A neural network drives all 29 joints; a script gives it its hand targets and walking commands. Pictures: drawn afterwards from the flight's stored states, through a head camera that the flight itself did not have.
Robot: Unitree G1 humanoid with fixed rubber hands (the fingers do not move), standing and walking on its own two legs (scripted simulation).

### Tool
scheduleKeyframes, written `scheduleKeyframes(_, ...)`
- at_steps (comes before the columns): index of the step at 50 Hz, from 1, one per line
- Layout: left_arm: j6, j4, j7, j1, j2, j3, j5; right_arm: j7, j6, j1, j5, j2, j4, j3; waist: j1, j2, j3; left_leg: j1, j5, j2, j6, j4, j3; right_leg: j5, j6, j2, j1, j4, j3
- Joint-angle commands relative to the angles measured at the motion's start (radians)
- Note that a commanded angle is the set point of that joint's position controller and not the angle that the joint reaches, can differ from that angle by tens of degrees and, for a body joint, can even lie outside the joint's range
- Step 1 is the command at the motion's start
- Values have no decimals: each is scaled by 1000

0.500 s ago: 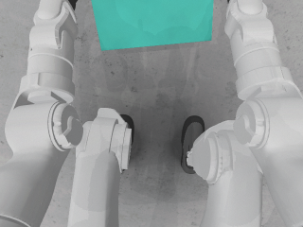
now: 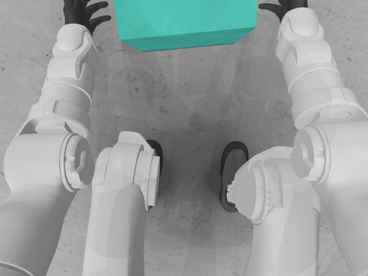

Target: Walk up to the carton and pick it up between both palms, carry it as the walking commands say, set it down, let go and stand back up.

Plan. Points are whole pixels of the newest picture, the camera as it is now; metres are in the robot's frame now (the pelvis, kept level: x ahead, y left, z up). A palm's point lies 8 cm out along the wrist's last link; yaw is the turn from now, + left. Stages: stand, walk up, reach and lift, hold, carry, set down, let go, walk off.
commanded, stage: set down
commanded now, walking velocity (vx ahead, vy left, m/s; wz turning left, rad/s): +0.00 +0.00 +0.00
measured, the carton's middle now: (184, 0) +0.56 +0.03 -0.27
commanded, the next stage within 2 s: let go in 1.74 s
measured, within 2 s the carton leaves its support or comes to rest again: neither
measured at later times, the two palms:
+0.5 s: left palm (56, 23) +0.49 +0.24 -0.17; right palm out of the picture +0.55 -0.19 -0.16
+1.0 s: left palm out of the picture +0.50 +0.23 -0.03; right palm out of the picture +0.54 -0.18 -0.03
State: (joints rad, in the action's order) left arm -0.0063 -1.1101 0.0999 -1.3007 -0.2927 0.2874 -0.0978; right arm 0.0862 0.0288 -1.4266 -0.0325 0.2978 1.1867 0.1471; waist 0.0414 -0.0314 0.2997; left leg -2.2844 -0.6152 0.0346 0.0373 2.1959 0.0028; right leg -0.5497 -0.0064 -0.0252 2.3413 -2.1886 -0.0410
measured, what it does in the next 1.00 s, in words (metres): rises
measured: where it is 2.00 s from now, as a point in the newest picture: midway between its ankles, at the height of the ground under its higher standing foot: (189, 186)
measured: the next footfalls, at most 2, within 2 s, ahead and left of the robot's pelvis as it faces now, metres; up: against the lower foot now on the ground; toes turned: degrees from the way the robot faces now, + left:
none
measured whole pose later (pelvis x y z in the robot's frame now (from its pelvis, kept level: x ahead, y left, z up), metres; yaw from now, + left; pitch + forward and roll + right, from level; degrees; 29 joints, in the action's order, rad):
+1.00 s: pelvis -0.03 +0.00 +0.08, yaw -1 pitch +25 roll +3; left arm -0.33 -0.63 0.11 -1.24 -0.39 0.25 -0.21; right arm 0.10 0.39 -1.37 -0.17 0.45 0.70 0.09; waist 0.05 -0.03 0.52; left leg -1.85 -0.59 0.03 0.04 2.00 0.00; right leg -0.54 0.00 -0.02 1.90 -2.00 -0.04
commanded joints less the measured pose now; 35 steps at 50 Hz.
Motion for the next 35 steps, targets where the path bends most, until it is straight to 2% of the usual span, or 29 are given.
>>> scheduleKeyframes(1, 47, 25, -6, -140, -187, -39, -44, 13, -35, -174, -149, 184, -73, -126, 130, 10, -1031, 414, 450, 7, 18, -140, 37, 392, -11, 4, -623, 78, 2)
scheduleKeyframes(3, 48, 36, -3, -145, -203, -36, -47, 8, -35, -173, -153, 202, -67, -117, 131, 12, -1062, 438, 451, 2, 17, -149, 26, 384, -18, 5, -630, 68, 12)
scheduleKeyframes(6, 53, 60, -6, -151, -244, -14, -25, 1, -39, -204, -172, 200, -117, -123, 172, 22, -1063, 438, 474, -1, 12, -141, 32, 401, -21, 0, -621, 61, 7)
scheduleKeyframes(7, 53, 68, -4, -166, -241, -8, -44, -4, -34, -188, -176, 199, -82, -125, 161, -7, -1054, 411, 472, -9, 13, -137, 34, 410, -20, 7, -640, 60, 4)
scheduleKeyframes(8, 55, 91, -4, -194, -253, -19, -44, -3, -35, -218, -175, 220, -110, -114, 153, 31, -1072, 454, 485, -6, 17, -131, 34, 393, -15, 5, -610, 52, 10)
scheduleKeyframes(9, 49, 53, -12, -159, -236, -17, -62, -2, -38, -227, -183, 221, -135, -141, 151, -28, -1086, 438, 461, -8, 10, -130, 40, 393, -21, 9, -671, 69, 10)
scheduleKeyframes(11, 41, 73, -18, -151, -203, -54, -75, -2, -37, -189, -165, 238, -116, -122, 114, 24, -1107, 448, 482, -8, 18, -134, 39, 433, -15, 10, -682, 54, 19)
scheduleKeyframes(12, 40, 98, -16, -146, -228, -26, -73, 1, -34, -206, -160, 262, -148, -125, 130, -8, -1159, 471, 485, -5, 19, -124, 57, 424, -21, 10, -712, 64, 17)
scheduleKeyframes(13, 42, 148, -13, -143, -229, -30, -75, 8, -38, -199, -151, 284, -182, -92, 108, 13, -1212, 516, 508, 0, 23, -131, 54, 430, -15, 6, -710, 71, 26)
scheduleKeyframes(14, 41, 234, -9, -150, -236, -37, -91, 10, -38, -210, -178, 270, -287, -114, 132, 10, -1358, 601, 568, 4, 18, -141, 55, 485, -15, 0, -799, 69, 29)
scheduleKeyframes(15, 38, 256, -7, -180, -245, -38, -103, 10, -30, -220, -187, 249, -300, -124, 127, 3, -1342, 575, 549, 1, 16, -144, 60, 466, -11, 0, -788, 77, 32)
scheduleKeyframes(16, 30, 240, -3, -142, -228, -59, -108, 11, -25, -212, -201, 262, -306, -117, 147, 31, -1412, 635, 560, 2, 15, -157, 61, 468, -12, -4, -830, 75, 43)
scheduleKeyframes(17, 22, 333, 6, -157, -242, -72, -115, 19, -8, -188, -206, 240, -325, -132, 142, 25, -1544, 699, 600, 8, 16, -166, 68, 508, -14, -6, -890, 75, 48)
scheduleKeyframes(18, 6, 309, 8, -142, -236, -79, -132, 20, 12, -176, -221, 238, -307, -143, 128, 17, -1567, 709, 543, 6, 15, -165, 78, 460, -15, -4, -908, 82, 57)
scheduleKeyframes(19, -9, 333, 14, -146, -254, -50, -115, 23, 26, -178, -219, 243, -328, -151, 152, -12, -1549, 669, 493, 5, 11, -172, 89, 418, -14, -6, -918, 96, 52)
scheduleKeyframes(21, -44, 370, 19, -132, -234, -89, -147, 32, 51, -210, -229, 273, -408, -136, 123, 8, -1694, 791, 482, 10, 5, -195, 90, 393, -16, -5, -991, 108, 77)
scheduleKeyframes(22, -56, 464, 28, -176, -285, -50, -131, 35, 71, -212, -239, 282, -395, -141, 148, 0, -1726, 808, 438, 2, 4, -206, 95, 356, -13, -6, -1017, 115, 75)
scheduleKeyframes(23, -75, 589, 33, -200, -281, -77, -164, 41, 92, -235, -263, 275, -530, -165, 146, 9, -1906, 888, 486, 12, 4, -196, 117, 420, -7, -14, -1156, 123, 64)
scheduleKeyframes(24, -101, 647, 40, -213, -307, -86, -166, 41, 126, -230, -307, 239, -519, -193, 170, 32, -1936, 942, 480, 12, 1, -205, 123, 421, -7, -19, -1194, 127, 65)
scheduleKeyframes(25, -123, 624, 35, -226, -290, -117, -189, 36, 152, -224, -301, 241, -500, -167, 129, 15, -1819, 886, 448, 10, -3, -221, 116, 387, -8, -10, -1123, 130, 80)
scheduleKeyframes(26, -136, 623, 30, -207, -298, -86, -166, 30, 169, -206, -272, 255, -464, -157, 138, 28, -1741, 836, 395, 6, -5, -244, 121, 339, 0, -8, -1097, 158, 68)
scheduleKeyframes(27, -151, 662, 32, -237, -301, -88, -158, 31, 181, -248, -270, 244, -507, -162, 149, 32, -1692, 812, 360, 7, -8, -251, 135, 306, 2, -10, -1096, 174, 54)
scheduleKeyframes(28, -166, 635, 28, -223, -280, -102, -157, 26, 187, -271, -245, 295, -533, -137, 131, 27, -1677, 834, 336, 5, -14, -275, 118, 267, 2, -12, -1054, 177, 73)
scheduleKeyframes(29, -171, 647, 28, -221, -262, -96, -147, 30, 187, -286, -255, 288, -572, -120, 135, 59, -1667, 877, 337, 10, -12, -281, 118, 243, 9, -12, -1024, 188, 81)
scheduleKeyframes(30, -182, 666, 32, -208, -308, -46, -132, 29, 201, -291, -262, 292, -618, -140, 169, 17, -1741, 878, 355, 12, -14, -276, 135, 267, 6, -10, -1103, 202, 72)
scheduleKeyframes(32, -221, 534, 22, -197, -285, -57, -133, 21, 232, -296, -242, 282, -545, -121, 142, 13, -1557, 792, 222, 5, -23, -327, 123, 148, 9, -4, -1028, 246, 77)
scheduleKeyframes(33, -226, 491, 23, -191, -300, -31, -115, 18, 236, -329, -236, 298, -569, -117, 172, 4, -1531, 777, 198, 3, -27, -341, 128, 101, 10, -1, -1013, 265, 69)
scheduleKeyframes(34, -238, 532, 16, -200, -275, -38, -125, 16, 246, -322, -218, 297, -588, -111, 144, -24, -1567, 781, 194, 7, -29, -364, 122, 122, 11, -7, -1079, 280, 76)
scheduleKeyframes(35, -244, 487, 17, -229, -286, -31, -108, 9, 260, -301, -225, 269, -511, -121, 174, 8, -1506, 772, 184, 1, -25, -371, 122, 95, 13, -3, -1024, 284, 66)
